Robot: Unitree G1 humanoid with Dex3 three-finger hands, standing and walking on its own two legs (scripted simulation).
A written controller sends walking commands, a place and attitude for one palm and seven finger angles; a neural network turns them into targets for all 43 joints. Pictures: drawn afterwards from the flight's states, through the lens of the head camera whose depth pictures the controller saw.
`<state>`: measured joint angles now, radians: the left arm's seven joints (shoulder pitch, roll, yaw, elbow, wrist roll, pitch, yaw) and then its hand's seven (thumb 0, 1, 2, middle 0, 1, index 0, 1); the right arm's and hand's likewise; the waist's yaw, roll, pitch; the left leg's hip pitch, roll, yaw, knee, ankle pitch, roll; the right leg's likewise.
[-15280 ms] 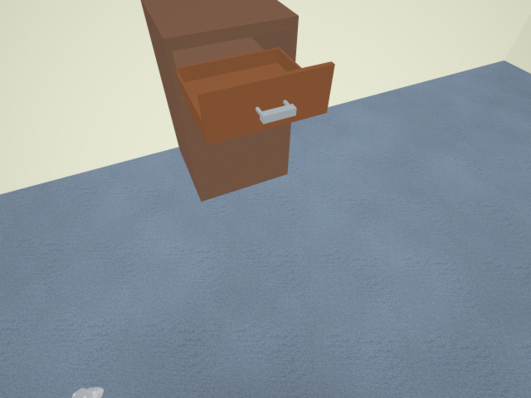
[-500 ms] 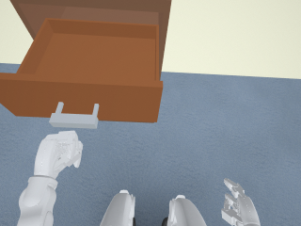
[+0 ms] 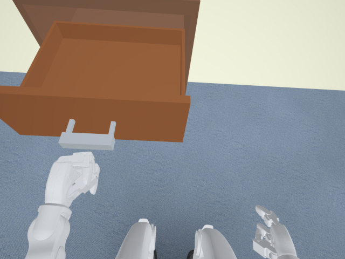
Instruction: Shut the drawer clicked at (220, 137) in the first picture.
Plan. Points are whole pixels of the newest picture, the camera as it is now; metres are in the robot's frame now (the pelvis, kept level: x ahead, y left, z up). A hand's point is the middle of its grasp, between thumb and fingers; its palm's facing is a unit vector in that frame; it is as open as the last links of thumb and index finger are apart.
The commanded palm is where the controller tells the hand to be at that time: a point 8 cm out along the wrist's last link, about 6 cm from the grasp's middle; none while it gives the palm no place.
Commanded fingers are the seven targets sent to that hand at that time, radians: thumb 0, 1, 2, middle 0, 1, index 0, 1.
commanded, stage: push the drawer shut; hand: left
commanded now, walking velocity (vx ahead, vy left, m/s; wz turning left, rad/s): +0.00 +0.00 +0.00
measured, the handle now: (90, 132) +0.38 +0.22 +0.02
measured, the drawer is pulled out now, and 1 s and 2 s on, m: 0.30 0.21 0.09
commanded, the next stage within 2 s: none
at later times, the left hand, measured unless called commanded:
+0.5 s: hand (95, 161) +0.32 +0.19 +0.02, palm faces +0.01 -1.00 -0.05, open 3.0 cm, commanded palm +0.32 +0.24 +0.03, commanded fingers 0.00 0.90 0.90 -1.40 -1.60 -1.40 -1.60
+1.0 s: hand (101, 132) +0.39 +0.19 +0.02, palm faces +0.01 -1.00 -0.05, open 3.1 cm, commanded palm +0.38 +0.23 +0.03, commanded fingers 0.00 0.90 0.90 -1.40 -1.60 -1.40 -1.60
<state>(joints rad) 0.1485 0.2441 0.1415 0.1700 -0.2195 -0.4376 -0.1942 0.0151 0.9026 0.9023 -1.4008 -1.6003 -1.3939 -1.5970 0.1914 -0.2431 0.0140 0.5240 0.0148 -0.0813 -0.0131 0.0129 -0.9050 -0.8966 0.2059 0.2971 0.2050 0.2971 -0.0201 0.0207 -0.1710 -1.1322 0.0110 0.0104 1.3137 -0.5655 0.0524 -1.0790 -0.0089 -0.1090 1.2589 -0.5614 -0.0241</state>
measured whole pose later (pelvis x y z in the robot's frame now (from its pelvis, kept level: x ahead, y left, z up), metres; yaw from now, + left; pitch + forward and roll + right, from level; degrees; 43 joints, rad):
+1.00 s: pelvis -0.01 +0.00 +0.00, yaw +0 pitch +23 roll -3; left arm -0.41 0.33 0.26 0.71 -0.18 -0.47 -0.22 0.00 0.83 0.93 -1.40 -1.60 -1.39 -1.60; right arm 0.25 -0.27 0.03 0.62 0.01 -0.05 -0.03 0.01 -0.91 -0.90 0.21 0.30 0.20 0.30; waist -0.07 0.02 -0.15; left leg -1.18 0.02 0.01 1.31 -0.53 0.05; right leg -1.13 0.00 -0.11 1.25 -0.53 -0.03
